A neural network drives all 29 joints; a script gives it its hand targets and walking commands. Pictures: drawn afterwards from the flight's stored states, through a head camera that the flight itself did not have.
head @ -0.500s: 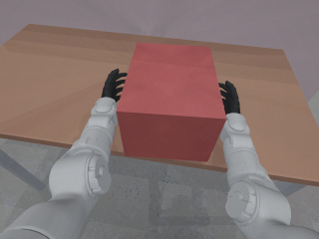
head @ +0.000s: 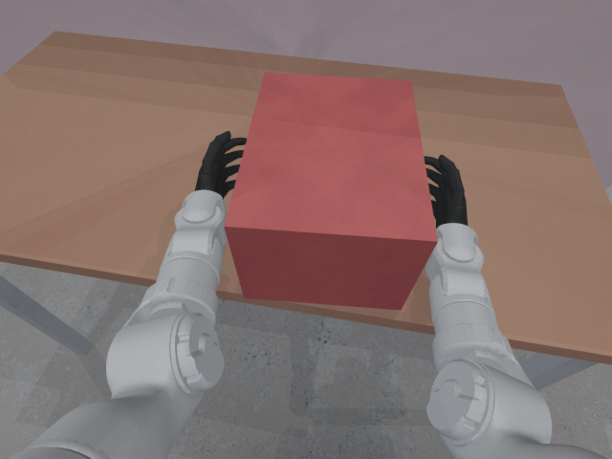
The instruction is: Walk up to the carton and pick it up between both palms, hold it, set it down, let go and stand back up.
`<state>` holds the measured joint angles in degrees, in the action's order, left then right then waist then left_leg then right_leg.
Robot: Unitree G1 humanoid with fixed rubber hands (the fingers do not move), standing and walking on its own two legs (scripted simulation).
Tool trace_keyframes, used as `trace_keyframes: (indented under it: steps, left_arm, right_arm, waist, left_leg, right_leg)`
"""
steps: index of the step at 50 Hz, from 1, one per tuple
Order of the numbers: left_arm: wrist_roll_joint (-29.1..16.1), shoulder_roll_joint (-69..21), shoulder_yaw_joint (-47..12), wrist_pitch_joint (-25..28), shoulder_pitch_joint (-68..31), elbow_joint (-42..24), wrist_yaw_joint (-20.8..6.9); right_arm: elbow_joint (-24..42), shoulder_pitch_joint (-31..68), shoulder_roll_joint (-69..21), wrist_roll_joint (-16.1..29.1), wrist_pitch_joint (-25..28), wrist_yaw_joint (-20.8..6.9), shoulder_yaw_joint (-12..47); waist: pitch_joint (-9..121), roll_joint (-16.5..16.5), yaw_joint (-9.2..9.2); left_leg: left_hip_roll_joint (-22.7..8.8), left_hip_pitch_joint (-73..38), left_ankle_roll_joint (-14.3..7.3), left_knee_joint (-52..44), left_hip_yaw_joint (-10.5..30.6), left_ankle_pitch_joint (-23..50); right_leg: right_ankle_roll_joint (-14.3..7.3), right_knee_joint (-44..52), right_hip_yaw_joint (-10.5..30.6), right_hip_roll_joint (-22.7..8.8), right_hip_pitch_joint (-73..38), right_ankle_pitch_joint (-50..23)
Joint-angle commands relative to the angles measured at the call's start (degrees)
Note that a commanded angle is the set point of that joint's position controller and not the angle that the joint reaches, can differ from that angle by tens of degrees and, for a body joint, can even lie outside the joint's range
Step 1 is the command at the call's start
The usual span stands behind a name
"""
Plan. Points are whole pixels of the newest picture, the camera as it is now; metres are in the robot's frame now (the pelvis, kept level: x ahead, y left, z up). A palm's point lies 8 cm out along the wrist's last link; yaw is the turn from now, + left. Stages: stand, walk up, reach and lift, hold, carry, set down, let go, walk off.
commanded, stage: set down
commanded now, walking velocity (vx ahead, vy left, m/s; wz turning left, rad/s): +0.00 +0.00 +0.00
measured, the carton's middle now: (329, 186) +0.47 +0.00 +0.06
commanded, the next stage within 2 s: none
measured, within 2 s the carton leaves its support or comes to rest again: neither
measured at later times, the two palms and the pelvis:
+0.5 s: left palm (214, 187) +0.44 +0.16 +0.09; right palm (449, 214) +0.41 -0.16 +0.08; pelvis -0.01 +0.00 -0.01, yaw -1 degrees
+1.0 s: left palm (197, 179) +0.43 +0.18 +0.11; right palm (490, 195) +0.41 -0.21 +0.11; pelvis -0.04 +0.00 -0.02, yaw -2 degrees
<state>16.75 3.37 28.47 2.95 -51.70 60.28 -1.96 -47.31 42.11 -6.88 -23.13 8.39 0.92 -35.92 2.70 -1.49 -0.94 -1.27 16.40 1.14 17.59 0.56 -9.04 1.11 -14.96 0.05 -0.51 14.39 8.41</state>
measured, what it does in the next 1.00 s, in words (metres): stands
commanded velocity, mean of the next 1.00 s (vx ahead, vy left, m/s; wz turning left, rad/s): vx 0.00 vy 0.00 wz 0.00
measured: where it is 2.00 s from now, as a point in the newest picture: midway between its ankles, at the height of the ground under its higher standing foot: outside the picture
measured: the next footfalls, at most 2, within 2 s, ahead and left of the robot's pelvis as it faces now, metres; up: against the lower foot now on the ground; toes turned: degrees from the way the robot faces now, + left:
none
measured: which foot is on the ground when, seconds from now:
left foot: down 0.00-1.00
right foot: down 0.00-1.00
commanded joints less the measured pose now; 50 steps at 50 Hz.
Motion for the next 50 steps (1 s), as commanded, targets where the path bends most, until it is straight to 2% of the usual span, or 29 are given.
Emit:
trace_keyframes:
  steps: [1,6,8,13,14,16,17,19,22,23,24,26,27,28,29,31,32,34,35,37,38,39,41,44,45,47,48,49,50]
  left_arm:
    - [1.73,-29.03,-13.72,0.64,-31.48,-3.48,-5.80]
    - [1.76,-24.43,-12.70,1.05,-31.18,-3.13,-4.95]
    - [1.23,-24.17,-13.95,0.29,-27.96,-3.46,-4.16]
    - [-0.87,-10.23,-11.18,1.92,-30.47,-1.47,-1.93]
    - [-2.10,-3.94,-10.93,2.67,-31.02,-1.30,-0.52]
    - [-4.44,2.83,-10.81,3.48,-32.62,-2.39,2.31]
    - [-5.53,0.57,-12.25,3.43,-33.75,-1.93,2.68]
    - [-8.43,3.24,-13.78,4.13,-35.34,-1.82,3.23]
    - [-9.56,2.41,-14.19,5.69,-36.90,1.22,2.99]
    - [-8.99,2.09,-13.26,6.19,-37.12,3.48,2.54]
    - [-8.85,1.84,-14.02,6.92,-37.13,3.05,2.47]
    - [-10.09,5.43,-14.35,7.50,-37.83,3.15,3.20]
    - [-11.19,6.08,-15.44,7.29,-37.57,1.90,3.57]
    - [-12.76,10.08,-15.78,7.02,-37.44,-0.08,4.56]
    - [-15.09,13.53,-17.47,6.25,-38.14,1.63,5.63]
    - [-20.62,16.52,-22.23,4.24,-40.02,-0.99,8.05]
    - [-22.64,15.83,-24.15,3.12,-40.92,3.05,8.62]
    - [-26.18,16.74,-25.98,2.12,-42.33,4.82,9.18]
    - [-28.00,17.80,-27.42,2.04,-42.88,2.14,9.55]
    - [-30.39,18.10,-28.90,1.95,-44.80,4.59,9.62]
    - [-31.00,19.03,-29.03,1.45,-43.32,2.50,9.63]
    - [-31.25,19.84,-28.84,1.27,-44.53,6.31,9.24]
    - [-31.89,21.54,-29.70,1.00,-44.09,4.59,9.05]
    - [-33.07,22.97,-30.68,0.57,-46.03,6.25,8.33]
    - [-33.76,23.83,-31.43,0.11,-46.02,2.38,8.28]
    - [-34.42,23.76,-32.18,0.20,-46.54,7.73,7.51]
    - [-35.06,24.40,-32.89,0.31,-46.25,3.88,7.44]
    - [-35.20,24.43,-33.38,0.08,-46.39,8.96,7.03]
    - [-36.09,25.20,-33.70,0.28,-46.48,6.45,6.77]
  right_arm:
    - [1.42,36.03,-22.18,-2.63,2.39,-7.39,16.47]
    - [0.64,34.72,-18.44,-2.95,2.09,-6.71,15.02]
    - [-0.29,33.37,-17.56,0.14,2.97,-6.28,17.32]
    - [-2.75,34.05,-5.31,3.48,2.65,-3.41,15.90]
    - [-3.47,33.79,1.50,5.23,2.70,-2.25,15.16]
    - [-4.30,33.52,7.14,8.94,2.81,0.64,15.02]
    - [-4.38,35.43,3.69,10.39,2.60,1.26,17.03]
    - [-2.34,37.56,6.11,12.79,2.47,1.75,18.65]
    - [-2.37,39.39,3.85,13.85,1.74,1.36,20.33]
    - [-3.48,39.53,2.91,13.31,1.35,0.95,19.92]
    - [-3.75,38.95,3.78,12.87,1.71,0.69,18.81]
    - [-4.39,38.90,8.16,14.58,2.16,1.18,19.03]
    - [-4.19,38.62,9.80,15.74,2.19,1.47,19.37]
    - [-3.00,38.47,14.67,17.87,2.35,1.97,19.71]
    - [-4.99,38.97,18.85,20.64,1.78,2.78,20.57]
    - [-5.97,41.89,24.02,27.24,0.31,4.21,24.53]
    - [-9.54,43.13,23.65,29.29,-1.22,4.72,26.14]
    - [-9.12,46.13,24.81,31.32,-3.14,5.29,27.08]
    - [-7.10,46.92,26.95,32.26,-3.35,5.33,27.45]
    - [-7.70,49.55,27.59,33.61,-4.31,5.39,28.30]
    - [-6.68,48.94,29.33,35.08,-4.65,5.12,29.84]
    - [-8.94,49.75,29.13,35.67,-5.13,5.21,30.11]
    - [-8.63,49.69,31.87,37.21,-4.97,5.17,30.94]
    - [-10.90,51.03,32.50,39.56,-5.68,4.92,32.45]
    - [-9.49,50.91,34.33,40.28,-5.77,4.67,32.56]
    - [-13.23,51.12,33.18,41.11,-6.41,4.60,33.51]
    - [-11.17,50.85,34.28,42.18,-6.15,4.31,34.13]
    - [-14.43,51.00,33.44,42.90,-6.86,4.09,35.28]
    - [-12.70,51.18,33.73,43.92,-6.97,3.86,36.00]
  waist:
    - [32.30,4.72,-0.82]
    - [31.53,4.42,-0.38]
    - [32.68,6.16,-0.10]
    - [32.67,3.34,-0.37]
    - [33.50,3.72,-0.46]
    - [33.95,3.00,-0.71]
    - [33.01,2.20,-0.69]
    - [38.79,1.89,-0.39]
    - [42.58,1.35,0.12]
    - [40.74,0.53,0.63]
    - [42.35,1.64,-0.20]
    - [44.24,2.74,0.12]
    - [45.35,3.21,-0.33]
    - [48.70,4.61,0.21]
    - [48.27,4.74,-0.42]
    - [51.95,6.66,-0.49]
    - [47.63,6.24,-0.60]
    - [47.79,4.30,-0.63]
    - [52.15,5.27,-0.59]
    - [52.93,4.11,-0.45]
    - [56.10,4.24,0.08]
    - [54.18,3.14,0.12]
    - [57.29,4.26,-0.09]
    - [56.21,3.64,-0.26]
    - [58.48,4.97,-0.74]
    - [52.94,3.87,-0.77]
    - [56.38,4.62,-0.69]
    - [51.31,3.74,-0.82]
    - [53.07,3.54,-0.40]
  left_leg:
    - [0.75,-19.23,4.53,3.58,-7.46,25.42]
    - [0.87,-18.63,4.51,3.88,-8.00,25.16]
    - [0.91,-16.48,4.45,4.65,-7.66,28.05]
    - [1.73,-13.15,3.53,4.28,-8.48,24.43]
    - [1.79,-13.17,3.96,4.68,-8.68,24.78]
    - [1.64,-10.86,3.68,5.11,-8.44,22.96]
    - [1.49,-8.79,3.11,5.23,-7.95,21.86]
    - [1.59,-7.21,3.12,6.22,-7.90,22.37]
    - [1.80,-4.51,2.79,6.48,-7.50,20.55]
    - [1.77,-4.03,2.47,6.00,-7.50,18.78]
    - [1.59,-5.66,3.11,6.17,-7.33,19.61]
    - [1.36,-8.14,3.88,7.66,-7.18,23.07]
    - [1.12,-9.36,4.28,8.27,-6.81,24.70]
    - [1.05,-10.20,4.92,9.35,-6.69,27.31]
    - [0.75,-10.50,5.09,10.17,-5.99,27.44]
    - [0.05,-11.63,5.79,12.57,-4.81,30.07]
    - [-0.28,-9.94,5.35,12.89,-4.32,26.01]
    - [-0.24,-6.72,4.18,12.99,-3.96,20.34]
    - [-0.35,-7.86,4.48,13.47,-3.67,21.22]
    - [-0.38,-7.08,4.14,14.54,-3.21,20.13]
    - [-0.31,-9.00,4.21,15.18,-3.02,23.70]
    - [-0.09,-7.35,3.86,15.33,-2.99,21.53]
    - [0.08,-7.98,4.20,15.97,-2.82,24.51]
    - [0.36,-6.59,3.80,15.86,-2.52,22.12]
    - [0.36,-7.67,4.18,15.78,-2.26,24.04]
    - [0.49,-4.71,3.44,14.94,-2.29,18.30]
    - [0.55,-6.02,3.58,14.98,-2.16,20.59]
    - [0.58,-4.23,3.05,14.59,-1.98,18.09]
    - [0.82,-3.35,2.70,13.93,-1.98,16.89]
  right_leg:
    - [1.65,-2.43,-7.15,2.28,-10.14,-21.71]
    - [2.03,-2.94,-6.65,2.17,-10.42,-21.87]
    - [1.87,-3.60,-6.36,2.36,-11.57,-22.93]
    - [2.78,-4.76,-5.30,2.18,-13.31,-25.20]
    - [2.75,-5.32,-5.00,2.45,-12.89,-25.84]
    - [2.87,-5.46,-4.28,2.36,-11.84,-25.26]
    - [2.84,-5.57,-4.10,2.27,-11.58,-25.48]
    - [2.57,-6.84,-3.50,2.15,-11.53,-28.09]
    - [2.51,-7.93,-2.74,1.39,-12.88,-29.02]
    - [2.51,-7.80,-2.87,1.19,-12.27,-26.62]
    - [2.18,-7.90,-3.26,1.45,-11.05,-26.46]
    - [1.74,-7.84,-3.27,1.96,-8.67,-26.00]
    - [1.39,-7.76,-3.47,2.38,-7.93,-26.02]
    - [1.00,-8.10,-3.22,2.76,-6.99,-26.90]
    - [0.79,-8.28,-3.09,3.20,-5.18,-25.49]
    - [-0.21,-8.55,-3.19,4.31,-0.77,-24.21]
    - [-0.68,-8.14,-3.31,4.23,2.72,-19.12]
    - [-0.61,-8.80,-3.36,4.00,5.02,-16.74]
    - [-0.59,-9.45,-3.45,4.21,5.63,-18.23]
    - [-0.23,-10.26,-3.72,4.02,7.48,-17.28]
    - [-0.13,-10.69,-3.62,4.33,6.69,-20.61]
    - [0.34,-10.95,-3.69,4.05,7.23,-18.96]
    - [0.50,-11.79,-3.60,4.13,6.13,-23.26]
    - [0.77,-11.93,-3.72,3.94,6.87,-21.27]
    - [0.57,-11.98,-3.68,4.17,6.53,-23.27]
    - [0.60,-11.64,-3.55,3.52,7.44,-18.76]
    - [0.53,-11.87,-3.67,3.79,6.72,-21.13]
    - [0.42,-11.63,-3.62,3.51,7.09,-18.60]
    - [0.43,-11.27,-3.18,3.23,6.22,-17.99]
